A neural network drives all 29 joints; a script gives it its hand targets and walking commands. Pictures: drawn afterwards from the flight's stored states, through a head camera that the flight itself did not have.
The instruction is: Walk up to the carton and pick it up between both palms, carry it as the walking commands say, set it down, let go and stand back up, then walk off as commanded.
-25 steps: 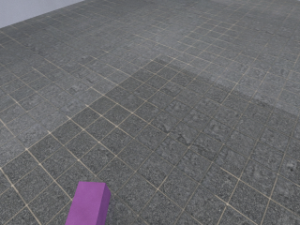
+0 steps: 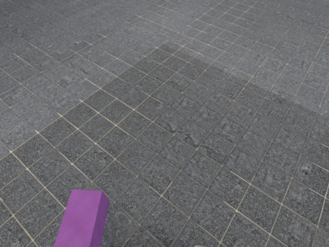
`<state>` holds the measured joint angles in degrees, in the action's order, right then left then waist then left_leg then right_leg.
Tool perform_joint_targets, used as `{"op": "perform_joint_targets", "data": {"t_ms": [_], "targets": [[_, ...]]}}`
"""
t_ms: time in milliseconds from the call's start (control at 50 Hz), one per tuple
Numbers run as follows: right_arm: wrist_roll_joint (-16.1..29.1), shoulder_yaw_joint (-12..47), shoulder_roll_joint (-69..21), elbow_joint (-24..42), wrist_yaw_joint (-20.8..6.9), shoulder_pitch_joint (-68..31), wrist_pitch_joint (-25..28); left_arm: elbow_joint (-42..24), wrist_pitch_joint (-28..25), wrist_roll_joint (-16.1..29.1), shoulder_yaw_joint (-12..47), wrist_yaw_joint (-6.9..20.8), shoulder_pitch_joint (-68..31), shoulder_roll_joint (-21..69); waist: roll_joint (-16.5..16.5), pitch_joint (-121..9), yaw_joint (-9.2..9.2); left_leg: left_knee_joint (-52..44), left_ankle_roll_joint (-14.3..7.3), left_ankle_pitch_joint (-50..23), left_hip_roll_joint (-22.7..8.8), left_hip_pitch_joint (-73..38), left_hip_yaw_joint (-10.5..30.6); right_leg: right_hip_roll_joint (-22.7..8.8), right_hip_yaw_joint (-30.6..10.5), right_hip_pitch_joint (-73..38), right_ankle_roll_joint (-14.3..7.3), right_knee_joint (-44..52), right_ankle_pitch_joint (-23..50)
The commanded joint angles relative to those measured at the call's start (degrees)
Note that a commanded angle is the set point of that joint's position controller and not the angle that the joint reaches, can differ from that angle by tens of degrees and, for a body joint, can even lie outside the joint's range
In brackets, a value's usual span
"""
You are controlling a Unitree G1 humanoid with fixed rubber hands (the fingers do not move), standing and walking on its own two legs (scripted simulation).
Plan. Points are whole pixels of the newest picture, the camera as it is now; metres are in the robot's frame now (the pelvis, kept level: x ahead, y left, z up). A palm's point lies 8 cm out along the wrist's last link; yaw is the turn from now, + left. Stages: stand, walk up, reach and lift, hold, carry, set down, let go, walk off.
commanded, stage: walk off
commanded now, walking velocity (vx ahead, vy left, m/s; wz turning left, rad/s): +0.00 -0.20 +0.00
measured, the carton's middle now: (85, 221) +0.33 +0.41 -0.67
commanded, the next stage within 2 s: stand in 0.06 s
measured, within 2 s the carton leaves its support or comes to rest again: neither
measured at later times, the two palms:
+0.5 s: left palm out of the picture +0.04 +0.16 -0.11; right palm out of the picture +0.00 -0.30 -0.13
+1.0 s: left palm out of the picture +0.04 +0.23 -0.13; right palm out of the picture +0.02 -0.24 -0.13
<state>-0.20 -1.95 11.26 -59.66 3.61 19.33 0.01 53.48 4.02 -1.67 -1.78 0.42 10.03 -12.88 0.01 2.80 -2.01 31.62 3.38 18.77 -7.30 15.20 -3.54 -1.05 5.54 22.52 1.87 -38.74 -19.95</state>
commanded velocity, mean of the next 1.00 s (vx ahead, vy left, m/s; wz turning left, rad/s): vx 0.00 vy -0.01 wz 0.00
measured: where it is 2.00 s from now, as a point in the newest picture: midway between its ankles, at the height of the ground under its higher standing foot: outside the picture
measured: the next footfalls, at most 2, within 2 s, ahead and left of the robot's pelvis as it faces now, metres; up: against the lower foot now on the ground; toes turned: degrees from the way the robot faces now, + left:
right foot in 0.02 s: +0.07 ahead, -0.11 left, +0.00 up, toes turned -5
left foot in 0.66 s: +0.03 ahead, +0.11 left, +0.00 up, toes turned +3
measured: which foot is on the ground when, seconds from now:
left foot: down 0.00-0.04, up 0.06-0.64, down 0.66-1.00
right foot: up 0.00-0.00, down 0.02-1.00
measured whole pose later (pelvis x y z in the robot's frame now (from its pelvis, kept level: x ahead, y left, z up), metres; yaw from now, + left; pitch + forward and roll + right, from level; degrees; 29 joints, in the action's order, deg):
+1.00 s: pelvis +0.03 -0.01 +0.01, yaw +0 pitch +1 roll -1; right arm -0.2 0.5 10.3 -61.1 1.9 18.8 1.0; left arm 56.0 0.4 -1.1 -1.4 -1.7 19.2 -10.3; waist 0.1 -2.9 -0.2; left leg 26.5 1.0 17.3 -2.8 9.8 -2.5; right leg 0.8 6.1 11.5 -1.8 -22.8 -12.1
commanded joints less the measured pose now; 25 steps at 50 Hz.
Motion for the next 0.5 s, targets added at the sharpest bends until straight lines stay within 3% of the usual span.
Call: {"op": "perform_joint_targets", "data": {"t_ms": [0, 20, 40, 60, 80, 100, 160, 200, 260, 320, 400, 480], "targets": [[-2.0, -3.6, 13.5, 2.6, 0.6, 0.2, -0.2, -0.1, -1.7, 1.2, -1.3, 0.0, 8.4, -4.1, -8.8, -7.3, 2.59, -3.5, -6.3, -16.8, -9.1, 2.2, 9.3, -2.8, -2.2, -18.1, -1.6, 17.1, 11.4], [-2.4, -3.2, 10.1, 2.0, 0.0, 4.7, -0.2, 1.1, -2.3, 0.5, -2.4, 0.0, 10.7, -7.8, 6.4, -10.9, 2.16, 7.6, -4.2, 2.0, -2.2, 9.5, 2.4, -11.5, -11.1, -28.0, -1.8, 21.1, 18.9], [-2.8, -1.9, 5.0, 3.5, 0.2, 3.2, -0.7, -0.1, -2.4, 0.8, -3.0, -0.3, 9.8, -13.0, 18.0, -10.9, 2.98, 19.6, -1.6, 19.8, 5.6, 19.7, -2.1, -19.8, -19.8, -30.4, -5.1, 19.4, 30.1], [-2.3, -2.0, 5.0, 3.4, 0.3, -0.1, -1.8, 0.9, -2.3, 1.1, -2.5, -1.0, 10.1, -11.7, 14.4, -10.9, 5.01, 25.9, -2.3, 16.4, 3.7, 14.4, 2.8, -18.6, -16.1, -19.0, -6.8, 22.3, 23.2], [-2.3, -2.1, 5.4, 3.0, -0.3, 0.3, -2.2, 0.3, -2.1, 0.8, -1.6, -1.3, 7.6, -9.0, 8.1, -6.1, 2.41, 27.8, -2.5, 12.9, 3.8, 14.7, 3.2, -15.7, -13.0, -15.1, -4.6, 24.4, 17.4], [-2.1, -2.2, 4.7, 2.4, -1.0, 1.5, -2.3, -0.5, -2.3, 0.6, -1.2, -1.8, 5.2, -7.7, 6.5, -4.4, 1.38, 27.8, -2.0, 8.8, 2.9, 16.0, 2.7, -14.8, -12.6, -16.2, -3.5, 24.9, 17.7], [-2.2, -2.4, 4.8, 0.0, -2.0, 4.4, -2.6, 0.1, -3.1, 1.5, -0.6, -2.6, 5.9, -5.1, 7.3, -5.9, 0.78, 27.2, 0.0, 2.2, 2.1, 12.9, 1.9, -11.2, -9.1, -16.4, -0.7, 25.1, 23.9], [-2.0, -2.4, 4.2, -0.3, -2.3, 4.8, -2.7, 0.9, -3.5, 1.6, -0.3, -2.9, 7.4, -4.1, 7.5, -5.6, 0.97, 24.4, 0.6, 0.3, 2.4, 12.2, 1.2, -10.4, -8.3, -17.0, -0.2, 25.5, 26.4], [-1.7, -2.0, 2.6, -1.5, -2.4, 6.0, -3.4, 0.9, -3.6, 1.9, -0.2, -3.0, 9.0, -3.9, 7.7, -4.4, 1.13, 20.5, 1.2, -1.4, 2.7, 10.1, 0.8, -9.8, -8.1, -15.4, 1.3, 27.6, 16.9], [-1.4, -1.7, 1.9, -1.8, -2.6, 5.5, -3.6, 0.7, -3.9, 1.7, 0.0, -3.0, 9.6, -3.4, 6.4, -2.9, 1.52, 16.2, 1.2, -1.7, 3.0, 9.2, 1.1, -9.9, -9.7, -14.5, 0.0, 29.5, 8.5], [-1.3, -1.1, 1.5, -1.6, -2.6, 4.2, -2.9, 0.7, -4.4, 1.5, -0.1, -3.0, 9.8, -2.7, 5.2, -1.6, 1.6, 10.1, 0.6, -0.3, 3.0, 6.9, 1.8, -10.5, -11.5, -13.1, -2.7, 30.4, 4.3], [-0.9, -0.5, 1.1, -0.6, -2.3, 2.0, -2.1, 1.8, -4.7, 1.2, -0.6, -3.0, 11.8, -2.9, 4.2, -2.5, 2.61, 3.3, -0.4, 2.6, 3.7, 5.6, 2.0, -11.3, -13.4, -16.7, -4.9, 28.3, 8.2]]}}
